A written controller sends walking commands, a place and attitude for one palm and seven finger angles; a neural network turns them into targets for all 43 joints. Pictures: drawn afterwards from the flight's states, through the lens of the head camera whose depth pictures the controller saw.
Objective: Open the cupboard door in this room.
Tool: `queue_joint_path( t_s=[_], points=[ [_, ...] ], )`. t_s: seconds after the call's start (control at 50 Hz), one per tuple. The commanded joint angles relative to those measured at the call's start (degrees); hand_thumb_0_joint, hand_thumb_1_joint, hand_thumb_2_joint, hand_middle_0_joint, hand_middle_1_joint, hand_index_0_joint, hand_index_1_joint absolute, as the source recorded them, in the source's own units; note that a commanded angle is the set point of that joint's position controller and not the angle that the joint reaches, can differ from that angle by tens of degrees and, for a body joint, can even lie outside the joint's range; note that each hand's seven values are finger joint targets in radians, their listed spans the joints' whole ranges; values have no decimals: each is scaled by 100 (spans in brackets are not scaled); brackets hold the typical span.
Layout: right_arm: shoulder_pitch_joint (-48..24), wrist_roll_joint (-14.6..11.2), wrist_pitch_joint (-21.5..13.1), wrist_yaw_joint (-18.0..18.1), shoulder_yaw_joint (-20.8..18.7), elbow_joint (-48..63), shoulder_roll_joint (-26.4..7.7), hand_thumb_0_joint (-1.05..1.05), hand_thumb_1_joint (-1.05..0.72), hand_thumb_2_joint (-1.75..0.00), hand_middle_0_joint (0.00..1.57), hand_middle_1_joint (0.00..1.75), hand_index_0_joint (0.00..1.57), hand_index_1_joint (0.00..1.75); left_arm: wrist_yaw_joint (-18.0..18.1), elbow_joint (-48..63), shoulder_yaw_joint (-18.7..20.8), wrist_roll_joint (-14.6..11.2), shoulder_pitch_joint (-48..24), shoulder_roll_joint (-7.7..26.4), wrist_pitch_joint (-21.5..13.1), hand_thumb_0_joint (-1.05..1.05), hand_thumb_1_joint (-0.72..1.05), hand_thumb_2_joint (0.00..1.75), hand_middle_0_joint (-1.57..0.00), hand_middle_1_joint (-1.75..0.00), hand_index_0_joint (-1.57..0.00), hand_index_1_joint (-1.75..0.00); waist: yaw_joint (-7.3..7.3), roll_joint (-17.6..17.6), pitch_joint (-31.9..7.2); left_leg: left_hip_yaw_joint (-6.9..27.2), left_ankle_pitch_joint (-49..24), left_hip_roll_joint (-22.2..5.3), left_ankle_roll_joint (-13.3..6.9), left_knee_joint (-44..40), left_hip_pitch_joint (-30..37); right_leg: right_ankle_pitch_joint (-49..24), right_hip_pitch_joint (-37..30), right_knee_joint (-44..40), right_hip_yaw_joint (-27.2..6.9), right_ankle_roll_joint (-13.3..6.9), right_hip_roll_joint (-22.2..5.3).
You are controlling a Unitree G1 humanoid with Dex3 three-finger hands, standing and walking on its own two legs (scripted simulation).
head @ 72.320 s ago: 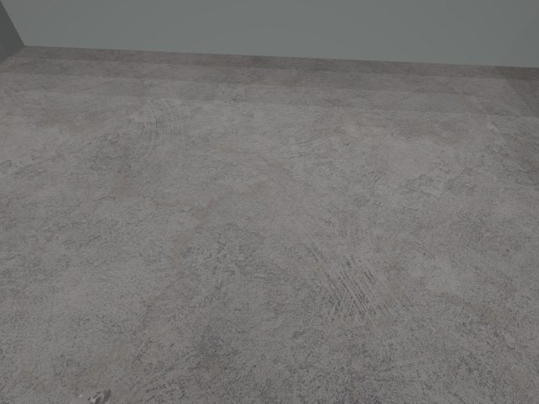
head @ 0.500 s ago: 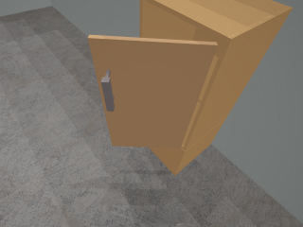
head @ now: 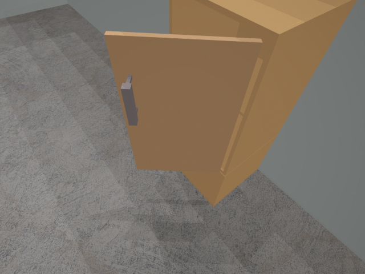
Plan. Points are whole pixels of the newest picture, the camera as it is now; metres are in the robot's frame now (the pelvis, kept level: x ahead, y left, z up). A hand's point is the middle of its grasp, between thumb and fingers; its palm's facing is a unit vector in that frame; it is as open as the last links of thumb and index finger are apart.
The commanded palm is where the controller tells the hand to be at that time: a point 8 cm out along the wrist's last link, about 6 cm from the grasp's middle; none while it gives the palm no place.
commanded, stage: come to a stop and stand still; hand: left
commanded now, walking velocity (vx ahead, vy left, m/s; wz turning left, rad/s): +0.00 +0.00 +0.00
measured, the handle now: (131, 100) +0.53 +0.18 +0.05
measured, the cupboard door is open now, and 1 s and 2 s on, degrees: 49 49 49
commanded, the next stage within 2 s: look again from close up in 0.32 s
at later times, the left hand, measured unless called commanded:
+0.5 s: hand out of the picture -0.05 +0.17 -0.17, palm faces +0.03 -0.99 -0.17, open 7.4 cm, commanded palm none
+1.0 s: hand out of the picture +0.05 +0.16 -0.15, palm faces +0.02 -0.97 -0.25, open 7.3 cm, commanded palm none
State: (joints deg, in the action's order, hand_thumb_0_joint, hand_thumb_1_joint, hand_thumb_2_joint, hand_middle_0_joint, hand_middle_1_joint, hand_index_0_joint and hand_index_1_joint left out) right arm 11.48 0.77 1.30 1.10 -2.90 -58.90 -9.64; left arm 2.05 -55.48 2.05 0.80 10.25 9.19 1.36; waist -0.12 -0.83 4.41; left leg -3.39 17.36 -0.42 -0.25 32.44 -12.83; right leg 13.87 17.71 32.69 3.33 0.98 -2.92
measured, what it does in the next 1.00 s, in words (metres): stands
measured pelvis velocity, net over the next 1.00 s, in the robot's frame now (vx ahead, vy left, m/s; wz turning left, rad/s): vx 0.02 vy -0.02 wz -0.01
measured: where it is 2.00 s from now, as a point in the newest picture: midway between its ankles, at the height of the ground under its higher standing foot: outside the picture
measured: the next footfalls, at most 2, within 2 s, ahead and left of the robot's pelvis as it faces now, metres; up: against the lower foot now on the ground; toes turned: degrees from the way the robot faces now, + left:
none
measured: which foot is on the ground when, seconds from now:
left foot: down 0.00-1.00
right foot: down 0.00-1.00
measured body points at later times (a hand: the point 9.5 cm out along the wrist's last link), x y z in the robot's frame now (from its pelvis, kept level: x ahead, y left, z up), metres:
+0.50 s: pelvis +0.00 +0.02 +0.01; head +0.01 +0.02 +0.46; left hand -0.05 +0.22 -0.15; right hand +0.01 -0.20 -0.15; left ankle -0.01 +0.10 -0.73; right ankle +0.04 -0.13 -0.73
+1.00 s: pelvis +0.02 -0.02 +0.01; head +0.03 -0.05 +0.46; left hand +0.05 +0.21 -0.13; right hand +0.01 -0.23 -0.16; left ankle -0.01 +0.10 -0.73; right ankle +0.04 -0.13 -0.73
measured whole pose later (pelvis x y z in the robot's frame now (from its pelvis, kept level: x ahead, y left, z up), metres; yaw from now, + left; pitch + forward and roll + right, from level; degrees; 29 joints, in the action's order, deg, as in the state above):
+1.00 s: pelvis +0.02 -0.02 +0.01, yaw -1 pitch -1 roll +1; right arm 17.7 0.9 -1.4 1.3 0.9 -63.4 -9.1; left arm 2.1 -63.1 -0.5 0.4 14.2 8.5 -1.6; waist 0.1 2.5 1.3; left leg -3.9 16.6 -0.4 0.3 24.1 -6.5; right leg 14.1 13.7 28.8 3.1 -0.3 -2.6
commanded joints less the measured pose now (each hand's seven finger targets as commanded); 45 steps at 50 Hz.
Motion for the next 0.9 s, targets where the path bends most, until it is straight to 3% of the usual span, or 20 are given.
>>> queue_joint_path(
  t_s=[0.0, 0.04, 0.08, 0.1, 0.14, 0.18, 0.36, 0.38, 0.4, 0.42, 0.44, 0.46, 0.5, 0.52, 0.56, 0.68, 0.88],
  points=[
    [38, 29, -128, 14, -22, 188, -670, 0, -90, -90, 20, 30, 20, 30, 3, 168, 70, 49, 205, 419, 31, 0, 90, 90, -20, -30, -20, -30, -121, 1006, 39, 1215, -308, -1221, -469, -1936, -872, 196, -781, -182, -80, 39, -100],
    [-87, 22, -145, 24, 16, 172, -653, 0, -90, -90, 20, 30, 20, 30, -28, -62, 15, 60, 528, 368, 13, 0, 90, 90, -20, -30, -20, -30, -222, 667, 51, 1002, 20, -961, -344, -1905, -820, -194, -916, -411, -163, 11, -159],
    [100, 6, -164, 28, 22, 77, -607, 0, -90, -90, 20, 30, 20, 30, -28, -208, -23, 54, 670, 417, -35, 0, 90, 90, -20, -30, -20, -30, -154, 487, -96, 851, -120, -808, -249, -1830, -429, -434, -882, -755, -241, -9, -230],
    [149, -6, -159, 19, 26, 32, -618, 0, -90, -90, 20, 30, 20, 30, -28, -265, -26, 53, 693, 463, -42, 0, 90, 90, -20, -30, -20, -30, -129, 539, -86, 866, 283, -797, -226, -1949, -467, -328, -902, -817, -246, 7, -250],
    [178, -1, -132, 3, 21, -37, -645, 0, -90, -90, 20, 30, 20, 30, -28, -387, -59, 64, 778, 438, -57, 0, 90, 90, -20, -30, -20, -30, -107, 313, 137, 876, 762, -735, -191, -2022, -562, -315, -805, -953, -261, 15, -247],
    [293, -13, -140, 2, 42, -113, -615, 0, -90, -90, 20, 30, 20, 30, -21, -477, -88, 65, 874, 421, -94, 0, 90, 90, -20, -30, -20, -30, -77, 123, 162, 840, 598, -698, -184, -2002, -449, -404, -785, -1086, -312, 2, -292],
    [668, -50, -204, 49, 136, -412, -430, 0, -90, -90, 20, 30, 20, 30, 27, -794, -158, 32, 1248, 321, -189, 0, 90, 90, -20, -30, -20, -30, -8, 38, 82, 596, -420, -587, -140, -1749, 62, -742, -720, -1280, -385, -43, -406],
    [691, -50, -212, 54, 150, -448, -400, 0, -90, -90, 20, 30, 20, 30, 30, -820, -162, 29, 1279, 292, -192, 0, 90, 90, -20, -30, -20, -30, -6, 102, 77, 567, -457, -585, -134, -1748, 66, -744, -720, -1280, -385, -46, -420],
    [298, -79, -338, -12, 240, 8, -677, 0, -90, -90, 20, 30, 20, 30, 237, -979, -260, 104, 1437, 542, -292, 0, 90, 90, -20, -30, -20, -30, -126, 382, 303, 346, -1426, -709, -14, -854, -372, -1070, -503, -875, -422, -126, -512],
    [623, -24, -309, -13, 243, 110, -438, 0, -90, -90, 20, 30, 20, 30, 182, -787, -209, 44, 1335, 653, -291, 0, 90, 90, -20, -30, -20, -30, 25, 562, -106, 507, -307, -408, 18, -1128, -360, -6, -634, -785, -442, -217, -477],
    [743, -12, -332, -16, 235, 161, -503, 0, -90, -90, 20, 30, 20, 30, 129, -735, -219, 52, 1358, 612, -269, 0, 90, 90, -20, -30, -20, -30, 5, 732, -141, 695, 231, -517, -40, -1343, -493, 379, -499, -587, -346, -251, -338],
    [798, 27, -374, -22, 230, 201, -514, 0, -90, -90, 20, 30, 20, 30, 85, -714, -220, 75, 1350, 534, -275, 0, 90, 90, -20, -30, -20, -30, -23, 1164, -255, 841, 53, -622, -87, -1478, -578, 169, -582, -369, -210, -273, -235],
    [813, -18, -391, 23, 243, 271, -471, 0, -90, -90, 20, 30, 20, 30, 31, -724, -244, 57, 1343, 414, -294, 0, 90, 90, -20, -30, -20, -30, -45, 691, -251, 890, -231, -624, -198, -1457, -464, -86, -591, -474, -214, -265, -217],
    [862, -26, -389, 31, 243, 255, -455, 0, -90, -90, 20, 30, 20, 30, 20, -749, -257, 43, 1313, 361, -304, 0, 90, 90, -20, -30, -20, -30, -31, 294, -135, 835, -279, -596, -228, -1412, -428, -162, -540, -583, -260, -260, -258],
    [1007, -24, -378, 36, 261, 202, -429, 0, -90, -90, 20, 30, 20, 30, 8, -740, -266, 33, 1195, 343, -305, 0, 90, 90, -20, -30, -20, -30, 13, -126, 151, 782, -340, -559, -257, -1418, -446, -172, -410, -691, -314, -268, -285],
    [1108, -13, -408, 40, 299, -20, -393, 0, -90, -90, 20, 30, 20, 30, 15, -697, -203, -2, 1126, 396, -327, 0, 90, 90, -20, -30, -20, -30, -1, 24, 128, 575, -746, -477, -221, -1369, -209, -487, -496, -762, -444, -287, -342],
    [1045, 1, -378, 57, 294, -277, -331, 0, -90, -90, 20, 30, 20, 30, 18, -643, -137, -17, 887, 548, -344, 0, 90, 90, -20, -30, -20, -30, -11, -118, -53, 392, -1020, -451, -145, -1265, 20, -1190, -767, -837, -526, -346, -430]
  ],
)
